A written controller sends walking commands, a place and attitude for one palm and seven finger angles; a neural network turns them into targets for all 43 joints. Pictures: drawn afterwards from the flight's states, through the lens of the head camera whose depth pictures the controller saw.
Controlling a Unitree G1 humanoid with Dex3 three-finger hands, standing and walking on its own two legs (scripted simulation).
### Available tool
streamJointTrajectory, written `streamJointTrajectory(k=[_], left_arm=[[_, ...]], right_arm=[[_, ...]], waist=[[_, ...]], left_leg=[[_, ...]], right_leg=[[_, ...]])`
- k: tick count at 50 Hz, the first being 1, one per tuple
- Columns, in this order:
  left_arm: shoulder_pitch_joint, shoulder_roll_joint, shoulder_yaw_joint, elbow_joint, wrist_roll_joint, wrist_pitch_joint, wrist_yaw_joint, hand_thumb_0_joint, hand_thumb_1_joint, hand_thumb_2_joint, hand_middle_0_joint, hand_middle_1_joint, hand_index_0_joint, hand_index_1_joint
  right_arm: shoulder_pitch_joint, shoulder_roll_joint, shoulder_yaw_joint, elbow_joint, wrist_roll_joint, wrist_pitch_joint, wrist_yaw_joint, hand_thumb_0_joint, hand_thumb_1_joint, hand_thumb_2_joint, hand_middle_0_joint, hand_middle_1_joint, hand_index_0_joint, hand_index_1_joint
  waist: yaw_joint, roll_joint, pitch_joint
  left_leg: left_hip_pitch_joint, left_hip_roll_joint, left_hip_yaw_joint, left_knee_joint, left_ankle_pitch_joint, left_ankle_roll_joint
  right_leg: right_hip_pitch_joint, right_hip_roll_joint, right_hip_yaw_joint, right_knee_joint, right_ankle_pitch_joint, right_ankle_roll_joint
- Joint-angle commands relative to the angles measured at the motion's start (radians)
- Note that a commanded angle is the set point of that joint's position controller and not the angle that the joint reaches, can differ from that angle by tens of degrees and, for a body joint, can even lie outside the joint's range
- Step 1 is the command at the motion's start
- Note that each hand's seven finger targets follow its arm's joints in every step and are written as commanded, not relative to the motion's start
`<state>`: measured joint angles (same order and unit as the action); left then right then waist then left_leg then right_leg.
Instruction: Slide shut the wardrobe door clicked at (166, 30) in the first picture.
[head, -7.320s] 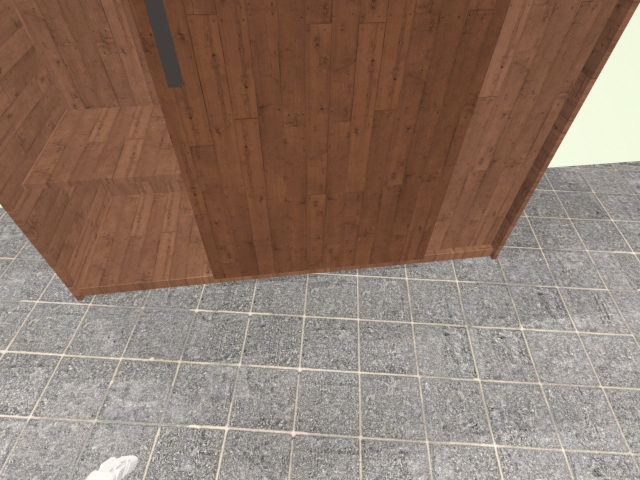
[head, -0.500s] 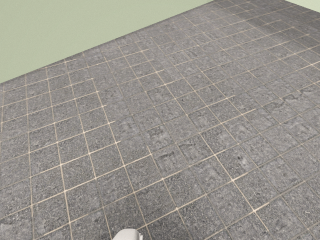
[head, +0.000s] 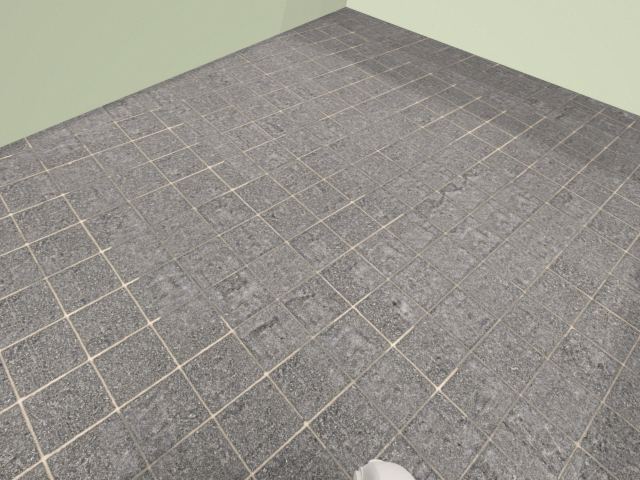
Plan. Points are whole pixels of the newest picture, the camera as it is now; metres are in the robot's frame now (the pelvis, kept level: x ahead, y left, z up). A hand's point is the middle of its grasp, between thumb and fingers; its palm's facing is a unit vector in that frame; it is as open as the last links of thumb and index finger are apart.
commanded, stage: turn to face it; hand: right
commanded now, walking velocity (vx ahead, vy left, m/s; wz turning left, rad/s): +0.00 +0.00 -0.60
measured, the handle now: out of the picture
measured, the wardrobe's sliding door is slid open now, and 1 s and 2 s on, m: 0.49 0.49 0.49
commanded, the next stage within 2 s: none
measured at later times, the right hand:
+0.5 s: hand out of the picture -0.02 -0.29 -0.18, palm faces +0.35 +0.90 -0.25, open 7.4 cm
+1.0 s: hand out of the picture +0.01 -0.24 -0.14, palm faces +0.55 +0.79 -0.28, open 7.4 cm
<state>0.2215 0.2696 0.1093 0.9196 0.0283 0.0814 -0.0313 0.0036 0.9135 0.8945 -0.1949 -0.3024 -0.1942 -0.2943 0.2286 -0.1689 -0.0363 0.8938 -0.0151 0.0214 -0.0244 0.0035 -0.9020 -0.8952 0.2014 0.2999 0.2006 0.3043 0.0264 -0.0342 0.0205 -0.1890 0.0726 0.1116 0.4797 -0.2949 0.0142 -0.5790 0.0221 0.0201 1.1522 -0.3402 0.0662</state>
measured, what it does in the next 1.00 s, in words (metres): steps on the spot, turning right: right foot, then left foot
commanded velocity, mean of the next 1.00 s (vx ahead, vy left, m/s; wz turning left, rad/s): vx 0.00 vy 0.00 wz -0.60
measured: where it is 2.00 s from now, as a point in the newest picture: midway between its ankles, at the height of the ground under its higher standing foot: outside the picture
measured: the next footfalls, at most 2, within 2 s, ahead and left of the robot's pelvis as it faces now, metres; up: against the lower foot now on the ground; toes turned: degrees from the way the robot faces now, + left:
right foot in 0.30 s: +0.01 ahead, -0.15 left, +0.00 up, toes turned -18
left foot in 0.82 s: +0.11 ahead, +0.06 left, +0.00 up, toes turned -28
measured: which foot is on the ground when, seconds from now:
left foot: down 0.00-0.30, up 0.32-0.80, down 0.82-1.00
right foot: up 0.00-0.28, down 0.30-0.82, up 0.84-1.00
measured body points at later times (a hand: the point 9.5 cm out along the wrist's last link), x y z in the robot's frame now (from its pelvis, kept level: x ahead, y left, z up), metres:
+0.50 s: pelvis +0.00 -0.06 +0.00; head +0.02 -0.10 +0.44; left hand +0.18 +0.15 -0.12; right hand -0.03 -0.34 -0.16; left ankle +0.02 +0.11 -0.65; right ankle -0.03 -0.13 -0.74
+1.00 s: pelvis +0.01 -0.01 +0.00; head +0.05 +0.00 +0.45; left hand +0.19 +0.19 -0.16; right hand -0.02 -0.28 -0.12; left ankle +0.07 +0.07 -0.74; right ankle -0.08 -0.12 -0.65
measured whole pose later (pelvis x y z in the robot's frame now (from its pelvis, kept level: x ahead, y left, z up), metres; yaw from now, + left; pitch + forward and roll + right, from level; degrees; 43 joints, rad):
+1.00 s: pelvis +0.01 -0.01 +0.00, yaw -36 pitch -1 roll -2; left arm 0.27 0.27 0.10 0.95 0.02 0.09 -0.03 0.00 0.91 0.89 -0.20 -0.30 -0.19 -0.29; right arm 0.17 -0.17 -0.02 0.85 -0.01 0.02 -0.02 0.00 -0.90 -0.90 0.20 0.30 0.20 0.30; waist 0.05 -0.05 0.05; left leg -0.21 0.08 0.12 0.50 -0.28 0.01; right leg -0.51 0.02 0.03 1.18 -0.39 0.06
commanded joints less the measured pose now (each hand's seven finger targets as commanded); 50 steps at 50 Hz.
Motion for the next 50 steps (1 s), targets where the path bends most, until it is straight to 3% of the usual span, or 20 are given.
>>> streamJointTrajectory(k=[1, 10, 13, 14, 15, 16, 17, 19, 22, 27, 34, 37, 39, 40, 41, 42, 43, 44, 46, 50], left_arm=[[-0.059, 0.049, 0.004, -0.075, -0.003, -0.018, 0.001, 0.000, 0.900, 0.900, -0.200, -0.300, -0.200, -0.300], [-0.168, 0.027, -0.027, -0.109, -0.016, -0.035, -0.001, 0.000, 0.900, 0.900, -0.200, -0.300, -0.200, -0.300], [-0.079, 0.053, -0.022, -0.093, -0.014, -0.050, 0.005, 0.000, 0.900, 0.900, -0.200, -0.300, -0.200, -0.300], [-0.009, 0.102, -0.009, -0.076, -0.012, -0.059, 0.004, 0.000, 0.900, 0.900, -0.200, -0.300, -0.200, -0.300], [0.068, 0.224, 0.021, -0.070, -0.007, -0.072, 0.013, 0.000, 0.900, 0.900, -0.200, -0.300, -0.200, -0.300], [0.133, 0.284, 0.034, -0.045, -0.023, -0.066, 0.021, 0.000, 0.900, 0.900, -0.200, -0.300, -0.200, -0.300], [0.133, 0.255, 0.026, -0.035, -0.020, -0.060, 0.026, 0.000, 0.900, 0.900, -0.200, -0.300, -0.200, -0.300], [0.029, 0.184, 0.008, -0.054, -0.014, -0.068, 0.043, 0.000, 0.900, 0.900, -0.200, -0.300, -0.200, -0.300], [-0.047, 0.151, -0.008, -0.081, -0.013, -0.074, 0.041, 0.000, 0.900, 0.900, -0.200, -0.300, -0.200, -0.300], [-0.019, 0.145, -0.005, -0.078, -0.011, -0.073, 0.038, 0.000, 0.900, 0.900, -0.200, -0.300, -0.200, -0.300], [0.038, 0.156, 0.011, -0.069, -0.003, -0.065, 0.039, 0.000, 0.900, 0.900, -0.200, -0.300, -0.200, -0.300], [0.010, 0.156, 0.015, -0.079, -0.003, -0.061, 0.039, 0.000, 0.900, 0.900, -0.200, -0.300, -0.200, -0.300], [-0.003, 0.146, 0.014, -0.082, -0.011, -0.061, 0.037, 0.000, 0.900, 0.900, -0.200, -0.300, -0.200, -0.300], [0.001, 0.118, 0.012, -0.086, -0.018, -0.063, 0.033, 0.000, 0.900, 0.900, -0.200, -0.300, -0.200, -0.300], [0.032, 0.046, 0.001, -0.096, -0.028, -0.067, 0.028, 0.000, 0.900, 0.900, -0.200, -0.300, -0.200, -0.300], [0.019, 0.065, 0.006, -0.117, -0.018, -0.062, 0.033, 0.000, 0.900, 0.900, -0.200, -0.300, -0.200, -0.300], [0.020, 0.087, 0.014, -0.108, -0.009, -0.052, 0.031, 0.000, 0.900, 0.900, -0.200, -0.300, -0.200, -0.300], [0.023, 0.086, 0.017, -0.085, -0.007, -0.035, 0.024, 0.000, 0.900, 0.900, -0.200, -0.300, -0.200, -0.300], [0.038, 0.074, 0.013, -0.053, -0.001, -0.024, 0.009, 0.000, 0.900, 0.900, -0.200, -0.300, -0.200, -0.300], [0.009, 0.053, 0.004, -0.051, -0.006, -0.016, -0.001, 0.000, 0.900, 0.900, -0.200, -0.300, -0.200, -0.300]], right_arm=[[0.048, -0.185, -0.044, -0.061, -0.004, -0.039, -0.012, 0.000, -0.900, -0.900, 0.200, 0.300, 0.200, 0.300], [0.103, -0.250, -0.065, -0.035, -0.020, -0.024, -0.010, 0.000, -0.900, -0.900, 0.200, 0.300, 0.200, 0.300], [0.078, -0.262, -0.073, -0.029, -0.009, -0.019, -0.005, 0.000, -0.900, -0.900, 0.200, 0.300, 0.200, 0.300], [0.068, -0.250, -0.071, -0.032, -0.001, -0.017, -0.002, 0.000, -0.900, -0.900, 0.200, 0.300, 0.200, 0.300], [0.060, -0.187, -0.064, -0.073, 0.009, -0.016, 0.006, 0.000, -0.900, -0.900, 0.200, 0.300, 0.200, 0.300], [0.000, -0.152, -0.042, -0.109, 0.003, -0.008, 0.003, 0.000, -0.900, -0.900, 0.200, 0.300, 0.200, 0.300], [-0.028, -0.174, -0.047, -0.112, -0.001, 0.001, 0.000, 0.000, -0.900, -0.900, 0.200, 0.300, 0.200, 0.300], [-0.058, -0.172, -0.055, -0.082, 0.000, 0.005, 0.002, 0.000, -0.900, -0.900, 0.200, 0.300, 0.200, 0.300], [-0.016, -0.172, -0.059, -0.053, -0.001, 0.008, 0.011, 0.000, -0.900, -0.900, 0.200, 0.300, 0.200, 0.300], [-0.044, -0.171, -0.058, -0.068, -0.003, 0.015, 0.007, 0.000, -0.900, -0.900, 0.200, 0.300, 0.200, 0.300], [-0.149, -0.148, -0.047, -0.133, 0.006, 0.000, 0.002, 0.000, -0.900, -0.900, 0.200, 0.300, 0.200, 0.300], [-0.102, -0.142, -0.044, -0.130, 0.014, -0.008, -0.003, 0.000, -0.900, -0.900, 0.200, 0.300, 0.200, 0.300], [-0.045, -0.161, -0.048, -0.116, 0.016, -0.021, -0.005, 0.000, -0.900, -0.900, 0.200, 0.300, 0.200, 0.300], [0.000, -0.191, -0.055, -0.106, 0.012, -0.032, -0.009, 0.000, -0.900, -0.900, 0.200, 0.300, 0.200, 0.300], [0.024, -0.276, -0.073, -0.103, -0.002, -0.041, -0.018, 0.000, -0.900, -0.900, 0.200, 0.300, 0.200, 0.300], [0.040, -0.315, -0.075, -0.106, -0.004, -0.036, -0.018, 0.000, -0.900, -0.900, 0.200, 0.300, 0.200, 0.300], [0.017, -0.289, -0.066, -0.117, -0.003, -0.030, -0.018, 0.000, -0.900, -0.900, 0.200, 0.300, 0.200, 0.300], [-0.045, -0.235, -0.063, -0.121, 0.002, -0.034, -0.023, 0.000, -0.900, -0.900, 0.200, 0.300, 0.200, 0.300], [-0.113, -0.193, -0.043, -0.134, 0.001, -0.032, -0.014, 0.000, -0.900, -0.900, 0.200, 0.300, 0.200, 0.300], [-0.046, -0.196, -0.043, -0.107, -0.005, -0.036, -0.014, 0.000, -0.900, -0.900, 0.200, 0.300, 0.200, 0.300]], waist=[[-0.038, 0.201, 0.021], [-0.087, 0.266, -0.041], [-0.041, 0.241, -0.104], [0.001, 0.145, -0.153], [0.048, -0.165, -0.211], [0.073, -0.268, -0.218], [0.069, -0.156, -0.193], [0.033, -0.164, -0.109], [-0.012, -0.104, -0.059], [-0.009, -0.090, -0.037], [0.020, -0.109, -0.058], [-0.002, -0.135, -0.084], [-0.036, -0.098, -0.101], [-0.056, -0.018, -0.128], [-0.060, 0.243, -0.172], [-0.067, 0.309, -0.152], [-0.053, 0.191, -0.110], [-0.027, 0.249, -0.071], [0.008, 0.197, 0.014], [-0.013, 0.211, 0.024]], left_leg=[[0.098, 0.231, -0.100, -0.153, 0.369, 0.070], [0.164, 0.302, -0.023, -0.050, 0.588, 0.100], [0.137, 0.278, 0.057, 0.096, 0.587, 0.039], [0.031, 0.255, 0.078, 0.264, 0.510, -0.005], [-0.288, 0.117, 0.102, 0.496, -0.029, -0.089], [-0.434, 0.058, 0.005, 0.641, -0.394, -0.116], [-0.430, 0.082, -0.053, 0.706, -0.355, -0.101], [-0.443, 0.081, -0.094, 0.747, -0.218, -0.110], [-0.384, 0.057, -0.098, 0.725, -0.097, -0.117], [-0.372, 0.036, -0.114, 0.630, -0.054, -0.130], [-0.304, -0.023, -0.118, 0.377, -0.139, -0.117], [-0.156, -0.059, -0.107, 0.216, -0.106, -0.100], [-0.001, -0.057, -0.105, 0.003, 0.052, -0.094], [0.151, 0.012, -0.148, -0.129, 0.164, -0.083], [0.335, 0.272, -0.371, -0.179, 0.285, 0.001], [0.246, 0.450, -0.496, -0.161, 0.434, 0.126], [0.132, 0.421, -0.412, -0.157, 0.377, 0.161], [0.052, 0.370, -0.363, -0.194, 0.272, 0.130], [0.001, 0.263, -0.219, -0.186, 0.226, 0.094], [0.030, 0.240, -0.107, -0.180, 0.265, 0.079]], right_leg=[[-0.076, -0.049, -0.026, 0.015, 0.005, 0.029], [0.115, -0.053, -0.126, -0.375, -0.101, 0.001], [0.295, -0.027, -0.155, -0.634, 0.067, -0.024], [0.476, -0.062, -0.098, -0.754, 0.239, -0.046], [0.719, -0.328, 0.235, -0.760, 0.641, -0.163], [0.741, -0.461, 0.359, -0.727, 1.048, -0.279], [0.690, -0.457, 0.268, -0.707, 0.987, -0.308], [0.574, -0.337, 0.217, -0.730, 0.842, -0.254], [0.476, -0.249, 0.155, -0.772, 0.699, -0.205], [0.443, -0.232, 0.224, -0.816, 0.514, -0.220], [0.468, -0.228, 0.353, -0.756, 0.595, -0.252], [0.399, -0.205, 0.389, -0.710, 0.659, -0.239], [0.326, -0.160, 0.381, -0.650, 0.597, -0.193], [0.227, -0.114, 0.340, -0.587, 0.433, -0.140], [0.029, 0.008, 0.167, -0.395, 0.036, -0.058], [-0.029, 0.061, 0.056, -0.185, -0.288, -0.019], [-0.005, 0.019, 0.082, -0.027, -0.252, -0.025], [-0.001, -0.011, 0.099, 0.028, -0.199, -0.023], [-0.009, -0.040, 0.043, 0.100, -0.072, -0.004], [-0.001, -0.056, -0.006, 0.035, -0.021, 0.019]])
